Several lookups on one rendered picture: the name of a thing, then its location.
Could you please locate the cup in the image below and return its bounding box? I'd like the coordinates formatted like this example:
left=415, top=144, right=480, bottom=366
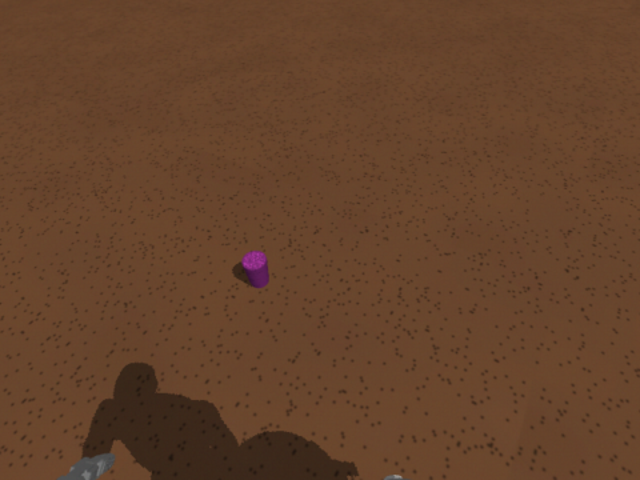
left=242, top=251, right=269, bottom=288

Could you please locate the left robot hand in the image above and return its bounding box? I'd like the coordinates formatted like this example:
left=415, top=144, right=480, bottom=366
left=57, top=453, right=115, bottom=480

